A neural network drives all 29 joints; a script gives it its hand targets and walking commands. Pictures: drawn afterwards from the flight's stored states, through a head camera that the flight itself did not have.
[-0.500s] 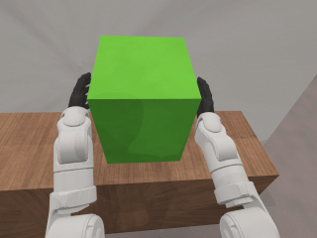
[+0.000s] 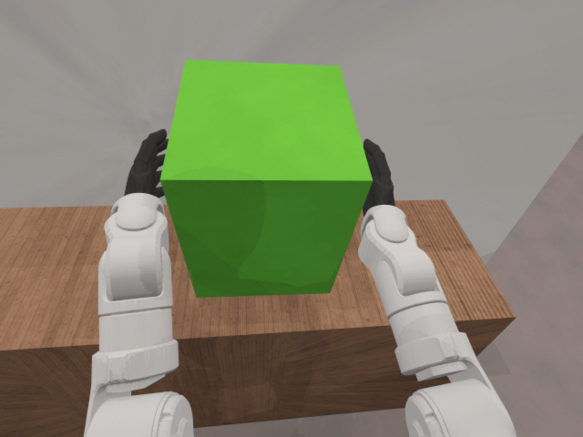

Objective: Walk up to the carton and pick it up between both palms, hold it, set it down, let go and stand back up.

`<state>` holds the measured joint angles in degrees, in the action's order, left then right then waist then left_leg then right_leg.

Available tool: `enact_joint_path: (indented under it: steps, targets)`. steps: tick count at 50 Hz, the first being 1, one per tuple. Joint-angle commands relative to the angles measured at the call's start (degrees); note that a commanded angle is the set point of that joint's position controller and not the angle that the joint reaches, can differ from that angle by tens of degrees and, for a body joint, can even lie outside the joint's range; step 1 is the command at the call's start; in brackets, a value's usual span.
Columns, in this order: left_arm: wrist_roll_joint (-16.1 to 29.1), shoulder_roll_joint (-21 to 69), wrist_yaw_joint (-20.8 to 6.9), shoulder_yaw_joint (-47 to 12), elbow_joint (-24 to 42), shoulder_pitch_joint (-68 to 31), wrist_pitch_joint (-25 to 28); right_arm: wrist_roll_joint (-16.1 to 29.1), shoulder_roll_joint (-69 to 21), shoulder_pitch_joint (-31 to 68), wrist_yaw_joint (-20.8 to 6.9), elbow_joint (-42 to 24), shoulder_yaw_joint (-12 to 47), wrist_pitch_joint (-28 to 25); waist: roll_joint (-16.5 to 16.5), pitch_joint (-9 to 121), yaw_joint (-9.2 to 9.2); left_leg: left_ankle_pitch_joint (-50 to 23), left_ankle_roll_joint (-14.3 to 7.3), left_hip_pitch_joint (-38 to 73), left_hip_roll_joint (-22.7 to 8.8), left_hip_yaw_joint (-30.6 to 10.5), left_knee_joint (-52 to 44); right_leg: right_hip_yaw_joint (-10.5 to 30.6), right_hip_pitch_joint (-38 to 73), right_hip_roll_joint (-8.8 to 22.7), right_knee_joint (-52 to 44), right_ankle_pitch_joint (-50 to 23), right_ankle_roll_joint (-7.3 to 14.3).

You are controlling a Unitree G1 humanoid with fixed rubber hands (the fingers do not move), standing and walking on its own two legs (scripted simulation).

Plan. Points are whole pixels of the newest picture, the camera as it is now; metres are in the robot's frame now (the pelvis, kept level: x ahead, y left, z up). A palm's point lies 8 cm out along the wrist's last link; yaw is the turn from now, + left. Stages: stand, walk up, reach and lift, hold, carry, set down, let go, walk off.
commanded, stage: hold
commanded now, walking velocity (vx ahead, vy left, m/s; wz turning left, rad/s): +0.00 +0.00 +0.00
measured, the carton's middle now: (264, 187) +0.41 +0.00 +0.15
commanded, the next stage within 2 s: none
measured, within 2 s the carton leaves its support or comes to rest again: neither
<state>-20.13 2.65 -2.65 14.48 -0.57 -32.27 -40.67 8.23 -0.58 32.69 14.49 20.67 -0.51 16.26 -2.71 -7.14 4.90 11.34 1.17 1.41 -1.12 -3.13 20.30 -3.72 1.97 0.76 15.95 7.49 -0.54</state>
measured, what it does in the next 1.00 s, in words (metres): stands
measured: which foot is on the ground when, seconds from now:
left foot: down 0.00-1.00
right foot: down 0.00-1.00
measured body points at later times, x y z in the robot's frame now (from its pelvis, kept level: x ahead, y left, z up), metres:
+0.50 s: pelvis -0.02 -0.01 +0.00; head -0.03 +0.02 +0.45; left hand +0.37 +0.14 +0.18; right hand +0.36 -0.15 +0.16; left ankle +0.01 +0.13 -0.75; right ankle +0.03 -0.12 -0.75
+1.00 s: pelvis +0.01 +0.00 +0.00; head -0.03 +0.03 +0.45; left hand +0.37 +0.16 +0.18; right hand +0.37 -0.14 +0.17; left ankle +0.01 +0.13 -0.75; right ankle +0.03 -0.12 -0.75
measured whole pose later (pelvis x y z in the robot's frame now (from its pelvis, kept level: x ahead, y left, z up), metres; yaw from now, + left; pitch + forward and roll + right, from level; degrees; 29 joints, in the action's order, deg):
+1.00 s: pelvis +0.01 +0.00 +0.00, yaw +0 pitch -12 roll -1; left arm -21.2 3.0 -3.8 15.1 0.1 -30.4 -41.8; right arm 9.1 -0.8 31.4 15.3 20.8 1.1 17.2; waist -3.8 -6.5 5.2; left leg 12.3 1.1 3.7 -0.9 -3.5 20.5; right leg -4.1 4.5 0.9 15.9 8.5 -0.7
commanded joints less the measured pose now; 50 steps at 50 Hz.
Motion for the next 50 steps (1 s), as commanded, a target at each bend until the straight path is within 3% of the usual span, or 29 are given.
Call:
enact_joint_path:
  steps: [1, 4, 11, 15, 19, 26, 27, 28, 30, 35, 37, 38, 39, 41, 44, 45, 48, 50]
  targets:
    - [8.28, 27.76, -8.78, -24.39, 9.1, -27.84, 2.04, 6.16, -24.57, 38.23, -8.33, -16.66, 23.81, -3.66, 3.1, 26.67, -0.32, -23.89, 1.63, 3.68, 3.55, 5.25, -1.57, -2.53, 12.87, -4.49, -0.47, -12.49, -0.79]
    - [8.54, 26.67, -9.32, -24.89, 9.04, -29.0, 1.69, 6.21, -24.68, 40.15, -8.23, -17.98, 23.41, -3.79, 3.41, 26.17, 0.13, -24.31, 1.85, 3.3, 3.48, 5.37, -1.36, -3.03, 12.52, -4.54, -0.46, -12.09, -0.74]
    - [11.13, 28.43, -7.77, -30.61, 9.34, -36.88, 4.4, 2.68, -27.07, 43.56, -9.5, -19.11, 20.29, -4.72, 6.12, 24.98, 1.91, -12.44, 1.42, 0.41, 3.54, 5.22, -3.35, -3.23, 6.28, -3.52, -0.95, -3.07, -0.51]
    - [10.78, 29.24, -6.71, -30.02, 6.68, -37.88, 4.85, 1.37, -27.75, 44.75, -10.31, -16.18, 19.55, -4.77, 6.64, 25.86, 1.14, -7.4, 0.51, -0.71, 3.29, 5.14, -4.54, -2.95, 5.15, -3.04, -0.72, 0.84, -0.44]
    - [9.36, 28.09, -7.24, -25.81, 3.27, -36.52, 4.06, 0.79, -27.74, 45.59, -10.57, -12.82, 18.91, -4.72, 4.89, 26.64, -0.21, -5.02, -0.83, -3.21, 3.47, 5.76, -5.59, -2.29, 8.12, -2.65, -0.48, 0.93, -0.66]
    - [10.12, 27.3, -8.06, -23.84, 3.54, -36.76, 4.54, 3.02, -29.76, 48.55, -9.36, -14.95, 22.05, -5.52, 1.95, 33.9, -1.49, -12.45, -1.3, -1.5, 4.65, 5.88, -2.88, -1.74, 13.87, -2.84, 0.76, -9.92, -1.89]
    - [11.4, 26.86, -8.13, -25.71, 2.74, -44.44, 6.12, 1.64, -32.08, 52.58, -9.02, -15.71, 21.09, -6.02, 3.42, 35.02, -0.6, -9.27, -1.08, -4.19, 4.95, 5.7, -3.19, -1.34, 11.24, -2.04, 0.61, -7.0, -2.18]
    - [11.25, 27.19, -8.04, -25.27, 1.81, -43.4, 6.85, 0.86, -32.92, 49.85, -8.79, -13.73, 20.49, -5.62, 2.47, 33.07, 0.29, -8.09, -1.67, -4.13, 4.95, 5.57, -3.65, -0.95, 11.28, -1.89, 0.3, -7.45, -2.2]
    - [10.07, 27.18, -8.15, -23.54, -0.58, -42.84, 6.92, 0.19, -32.83, 49.95, -9.12, -12.33, 20.0, -5.44, 2.0, 30.25, -0.78, -5.03, -2.21, -6.22, 4.66, 5.8, -5.03, -0.92, 11.04, -1.84, -0.33, -4.23, -1.88]
    - [8.8, 27.11, -8.52, -24.26, 2.06, -38.85, 5.53, 2.43, -30.63, 45.95, -8.2, -12.52, 22.02, -4.55, 3.38, 30.88, -0.29, -15.68, -0.08, -1.84, 4.77, 5.5, -2.57, -1.62, 13.27, -3.03, 0.63, -12.08, -1.65]
    - [10.23, 28.74, -8.77, -26.62, 7.54, -35.02, 5.26, 4.63, -30.47, 42.08, -7.32, -16.92, 24.31, -4.57, 3.57, 35.27, 1.38, -25.04, 1.49, 2.42, 4.45, 4.91, -0.12, -1.78, 16.32, -3.9, 2.09, -20.61, -1.89]
    - [9.75, 27.22, -9.12, -25.37, 3.84, -35.69, 4.8, 4.67, -29.34, 44.74, -7.04, -16.75, 24.02, -4.2, 3.22, 32.67, 0.72, -22.69, 1.21, 1.14, 4.9, 4.96, -0.03, -1.85, 14.94, -3.49, 1.27, -18.68, -2.1]
    - [9.73, 27.79, -9.28, -25.29, 5.16, -34.13, 4.71, 5.08, -29.85, 42.99, -6.84, -17.2, 24.48, -3.9, 2.83, 31.55, 1.17, -22.56, 1.08, 1.11, 4.8, 4.86, -0.39, -1.83, 15.43, -3.38, 1.26, -19.36, -2.04]
    - [8.77, 27.31, -9.51, -24.46, 4.95, -33.35, 4.11, 4.92, -28.82, 43.38, -7.01, -18.23, 24.38, -3.67, 2.49, 29.33, 0.14, -19.32, 0.6, -0.28, 4.47, 4.89, -1.71, -2.08, 14.88, -3.54, 1.01, -15.58, -1.71]
    - [8.2, 26.78, -9.69, -24.59, 6.32, -33.71, 3.17, 4.58, -27.87, 41.45, -7.51, -16.7, 23.59, -2.99, 2.85, 25.57, 0.91, -20.37, 1.22, 0.33, 3.83, 4.96, -2.37, -2.31, 13.46, -3.73, 0.42, -14.21, -1.39]
    - [8.01, 26.56, -9.74, -25.16, 6.9, -33.52, 3.0, 4.42, -27.38, 39.96, -7.7, -15.65, 22.8, -2.89, 4.13, 23.92, 1.14, -20.43, 1.63, 0.63, 3.7, 5.01, -2.55, -2.32, 12.09, -3.7, 0.24, -12.95, -1.04]
    - [9.14, 28.55, -9.42, -28.29, 10.28, -31.76, 2.7, 5.38, -26.84, 39.88, -7.73, -20.52, 23.93, -3.56, 5.62, 26.97, 2.09, -27.15, 2.72, 4.28, 3.04, 4.65, -0.64, -2.58, 12.18, -4.59, 0.52, -14.97, -0.53]
    - [10.44, 28.91, -8.97, -30.11, 10.13, -34.43, 3.17, 5.69, -27.06, 42.8, -7.97, -21.93, 23.89, -4.04, 7.22, 27.09, 2.03, -25.46, 3.0, 3.83, 3.28, 4.43, -0.39, -2.56, 10.24, -4.21, 0.37, -13.04, -0.43]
